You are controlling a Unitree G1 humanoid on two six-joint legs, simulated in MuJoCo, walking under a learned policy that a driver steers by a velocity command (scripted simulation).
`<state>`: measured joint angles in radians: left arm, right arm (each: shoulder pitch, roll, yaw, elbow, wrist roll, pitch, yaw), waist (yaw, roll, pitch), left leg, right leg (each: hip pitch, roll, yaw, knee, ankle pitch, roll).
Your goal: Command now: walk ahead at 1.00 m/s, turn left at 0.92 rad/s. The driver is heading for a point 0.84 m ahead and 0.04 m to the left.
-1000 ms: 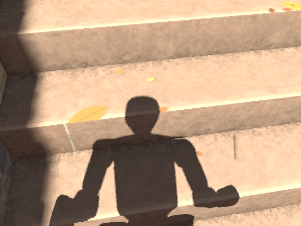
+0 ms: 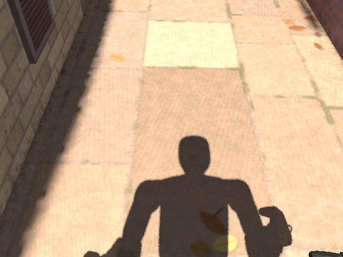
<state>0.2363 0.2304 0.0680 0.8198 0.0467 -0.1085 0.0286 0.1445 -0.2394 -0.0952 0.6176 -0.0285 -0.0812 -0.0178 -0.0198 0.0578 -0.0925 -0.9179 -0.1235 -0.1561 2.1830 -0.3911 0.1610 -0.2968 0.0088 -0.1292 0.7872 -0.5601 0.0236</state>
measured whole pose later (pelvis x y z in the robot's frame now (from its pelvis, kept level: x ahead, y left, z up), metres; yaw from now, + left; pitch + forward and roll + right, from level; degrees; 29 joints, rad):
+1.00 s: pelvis +0.88 +0.08 +0.37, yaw +4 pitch +3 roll +2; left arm 0.30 0.30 0.04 0.71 -0.04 -0.09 0.03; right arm 0.30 -0.26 -0.04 0.75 -0.03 -0.07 -0.04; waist -0.01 0.04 0.02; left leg -0.35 -0.04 -0.02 0.46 -0.16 -0.01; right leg -0.66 0.07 0.17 1.57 -0.57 0.09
